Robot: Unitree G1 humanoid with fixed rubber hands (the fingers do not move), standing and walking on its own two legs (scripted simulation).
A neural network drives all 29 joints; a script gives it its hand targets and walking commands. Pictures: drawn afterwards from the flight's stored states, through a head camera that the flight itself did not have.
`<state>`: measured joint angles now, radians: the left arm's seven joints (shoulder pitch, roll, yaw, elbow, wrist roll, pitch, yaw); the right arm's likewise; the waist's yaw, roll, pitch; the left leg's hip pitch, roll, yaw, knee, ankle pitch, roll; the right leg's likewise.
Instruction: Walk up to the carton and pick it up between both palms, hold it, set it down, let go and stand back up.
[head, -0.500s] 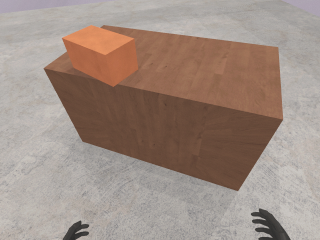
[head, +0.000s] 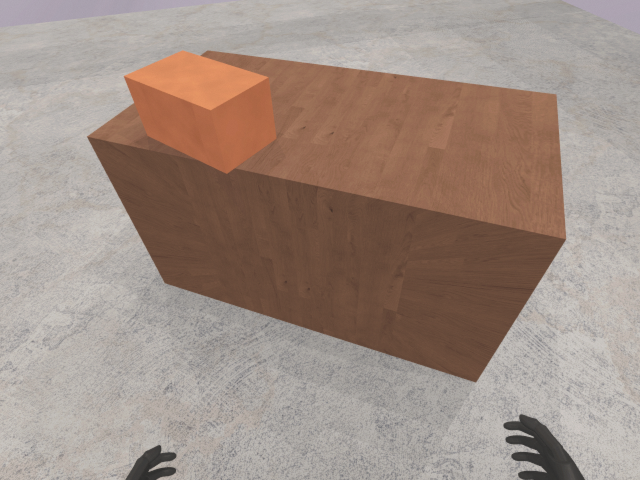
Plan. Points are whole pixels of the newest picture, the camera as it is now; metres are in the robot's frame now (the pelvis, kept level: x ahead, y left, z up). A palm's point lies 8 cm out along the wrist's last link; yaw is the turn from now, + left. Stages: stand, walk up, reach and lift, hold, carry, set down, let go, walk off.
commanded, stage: stand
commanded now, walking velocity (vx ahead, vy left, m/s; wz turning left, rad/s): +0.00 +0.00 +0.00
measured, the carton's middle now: (203, 108) +0.99 +0.30 -0.01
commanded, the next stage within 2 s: walk up in 1.98 s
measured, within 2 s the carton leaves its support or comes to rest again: neither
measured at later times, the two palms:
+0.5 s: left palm out of the picture +0.13 +0.27 -0.08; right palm out of the picture +0.15 -0.26 -0.07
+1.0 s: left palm out of the picture +0.11 +0.27 -0.09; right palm out of the picture +0.14 -0.27 -0.06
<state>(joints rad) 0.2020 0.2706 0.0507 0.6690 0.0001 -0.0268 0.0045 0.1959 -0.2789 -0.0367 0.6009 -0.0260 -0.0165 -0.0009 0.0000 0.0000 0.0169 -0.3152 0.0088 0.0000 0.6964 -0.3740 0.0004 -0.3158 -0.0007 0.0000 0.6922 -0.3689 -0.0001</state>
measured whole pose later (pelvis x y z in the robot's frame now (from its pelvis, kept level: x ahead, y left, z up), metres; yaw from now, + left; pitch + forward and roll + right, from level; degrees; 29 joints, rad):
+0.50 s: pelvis -0.01 +0.00 +0.00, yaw +0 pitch -1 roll +0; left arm 0.20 0.28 0.05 0.70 0.00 -0.03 0.00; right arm 0.20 -0.29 -0.04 0.60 -0.03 -0.02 0.00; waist 0.00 0.00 0.02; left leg -0.32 0.01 0.00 0.70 -0.36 0.00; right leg -0.32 0.00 0.00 0.69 -0.36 0.00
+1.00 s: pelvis -0.02 +0.00 +0.00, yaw +0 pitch -2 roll +0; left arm 0.20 0.29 0.05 0.73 0.00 -0.03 0.00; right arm 0.20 -0.29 -0.04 0.60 -0.02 -0.02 0.00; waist 0.00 0.00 0.02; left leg -0.32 0.01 0.00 0.70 -0.35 0.00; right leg -0.32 0.00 0.00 0.69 -0.35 0.00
